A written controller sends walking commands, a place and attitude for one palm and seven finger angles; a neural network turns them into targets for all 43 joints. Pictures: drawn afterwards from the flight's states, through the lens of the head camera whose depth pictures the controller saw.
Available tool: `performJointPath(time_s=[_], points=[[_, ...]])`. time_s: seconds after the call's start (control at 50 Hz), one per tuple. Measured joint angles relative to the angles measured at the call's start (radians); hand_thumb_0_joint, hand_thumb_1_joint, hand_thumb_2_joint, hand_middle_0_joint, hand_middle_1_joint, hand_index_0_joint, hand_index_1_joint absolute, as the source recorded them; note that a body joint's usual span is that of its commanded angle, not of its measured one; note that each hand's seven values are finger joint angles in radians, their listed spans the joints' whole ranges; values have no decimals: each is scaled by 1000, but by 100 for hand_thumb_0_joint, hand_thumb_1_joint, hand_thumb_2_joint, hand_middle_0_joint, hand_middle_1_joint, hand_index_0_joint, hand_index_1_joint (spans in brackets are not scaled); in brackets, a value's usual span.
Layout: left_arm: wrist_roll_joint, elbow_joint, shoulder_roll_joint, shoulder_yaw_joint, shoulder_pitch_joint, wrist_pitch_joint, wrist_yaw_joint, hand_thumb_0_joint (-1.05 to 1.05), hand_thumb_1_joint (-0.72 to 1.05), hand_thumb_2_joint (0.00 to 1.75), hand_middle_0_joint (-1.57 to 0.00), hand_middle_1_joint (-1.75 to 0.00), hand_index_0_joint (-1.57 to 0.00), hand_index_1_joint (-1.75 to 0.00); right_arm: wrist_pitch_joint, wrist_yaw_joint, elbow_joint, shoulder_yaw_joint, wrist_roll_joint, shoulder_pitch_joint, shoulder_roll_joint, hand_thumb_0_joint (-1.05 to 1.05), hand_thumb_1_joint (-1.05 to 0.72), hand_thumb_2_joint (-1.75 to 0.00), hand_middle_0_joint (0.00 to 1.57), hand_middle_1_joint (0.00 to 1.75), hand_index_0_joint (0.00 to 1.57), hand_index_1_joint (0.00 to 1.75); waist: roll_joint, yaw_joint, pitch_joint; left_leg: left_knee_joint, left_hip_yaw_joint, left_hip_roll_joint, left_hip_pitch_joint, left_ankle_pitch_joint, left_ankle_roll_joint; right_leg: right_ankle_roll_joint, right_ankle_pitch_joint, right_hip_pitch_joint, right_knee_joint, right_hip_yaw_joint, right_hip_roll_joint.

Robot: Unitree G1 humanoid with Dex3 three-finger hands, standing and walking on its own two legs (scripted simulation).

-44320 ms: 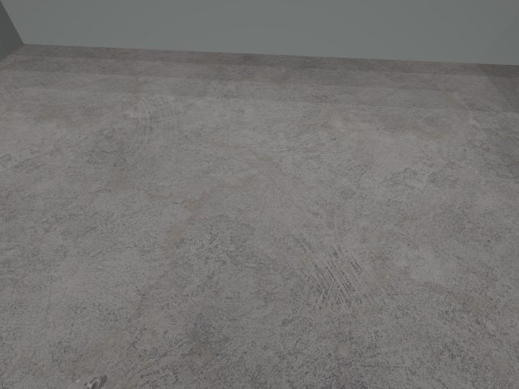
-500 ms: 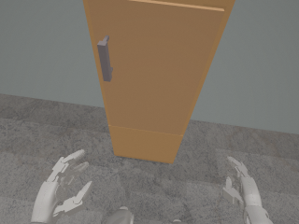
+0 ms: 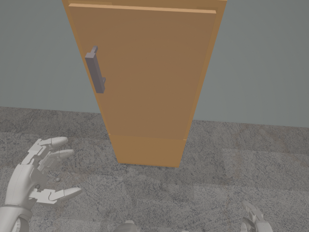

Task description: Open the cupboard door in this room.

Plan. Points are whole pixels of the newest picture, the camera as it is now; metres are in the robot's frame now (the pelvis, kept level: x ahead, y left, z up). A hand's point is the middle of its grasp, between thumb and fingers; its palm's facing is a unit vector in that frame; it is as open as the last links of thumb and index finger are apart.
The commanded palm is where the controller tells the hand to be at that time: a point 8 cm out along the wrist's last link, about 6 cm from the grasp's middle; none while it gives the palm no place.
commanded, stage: raise the hand with hooked fingers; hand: left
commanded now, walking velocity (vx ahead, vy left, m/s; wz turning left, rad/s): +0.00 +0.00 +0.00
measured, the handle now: (97, 70) +0.55 +0.20 +0.10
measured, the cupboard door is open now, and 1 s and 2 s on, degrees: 0 0 0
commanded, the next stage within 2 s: move the hooked fingers beside the handle in 1.12 s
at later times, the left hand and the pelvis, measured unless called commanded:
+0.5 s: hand (30, 149) +0.27 +0.28 +0.11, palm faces +0.00 -1.00 -0.05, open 13.9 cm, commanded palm +0.25 +0.33 +0.11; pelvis +0.00 +0.02 +0.02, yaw +1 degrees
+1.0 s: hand (28, 140) +0.29 +0.29 +0.12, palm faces -0.01 -1.00 -0.04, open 14.0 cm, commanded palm +0.26 +0.34 +0.12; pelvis +0.00 +0.02 +0.03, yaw +0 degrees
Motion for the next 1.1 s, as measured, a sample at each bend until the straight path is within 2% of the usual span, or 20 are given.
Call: performJointPath(time_s=[0.1, 0.2, 0.4, 0.52, 0.7, 0.88, 1.1], points=[[-2, 37, 17, 3, -42, 8, -19, 0, -16, 45, -28, -98, -27, -98, -13, -6, -6, -5, 5, -13, -23, 1, -90, -90, 20, 30, 20, 30, -8, 2, 13, -23, 1, -3, 30, 6, 6, 5, 10, 32, -29, 2, -2], [-6, 53, 35, 18, -90, 18, -24, 0, -28, 40, -29, -106, -28, -106, -22, -6, -20, 7, 6, -33, -16, 1, -90, -90, 20, 30, 20, 30, -11, 8, 18, -52, 1, -6, 68, 15, 10, 9, 24, 74, -66, 2, -3], [-8, 163, 80, 55, -237, 104, -76, -1, -46, 32, -30, -117, -29, -117, -10, -9, -36, 54, 8, -55, 8, 1, -90, -90, 20, 30, 20, 30, 1, 30, 28, -113, 1, -17, 135, 43, 20, 19, 56, 146, -135, 2, -10], [-4, 243, 110, 82, -328, 132, -112, -1, -49, 31, -30, -119, -30, -119, 1, -16, -26, 67, 9, -49, 8, 1, -90, -90, 20, 30, 20, 30, 2, 34, 39, -143, 2, -22, 161, 59, 23, 23, 72, 172, -165, 3, -14], [-4, 339, 157, 121, -424, 151, -150, -1, -50, 30, -30, -120, -30, -120, 9, -25, -7, 59, 14, -22, -13, 1, -90, -90, 20, 30, 20, 30, -4, 22, 52, -186, 7, -24, 192, 82, 26, 25, 97, 200, -205, 9, -15], [0, 333, 142, 120, -397, 146, -148, -1, -50, 30, -30, -120, -30, -120, 9, -15, -11, 41, 12, -1, -25, 1, -90, -90, 20, 30, 20, 30, -10, 10, 52, -201, 19, -22, 199, 89, 27, 26, 104, 199, -213, 21, -14], [5, 341, 136, 121, -400, 131, -140, -1, -50, 30, -30, -120, -30, -120, 6, -21, -4, 51, 11, -11, -12, 1, -90, -90, 20, 30, 20, 30, -5, 13, 54, -204, 12, -22, 207, 91, 23, 22, 103, 209, -215, 15, -13]])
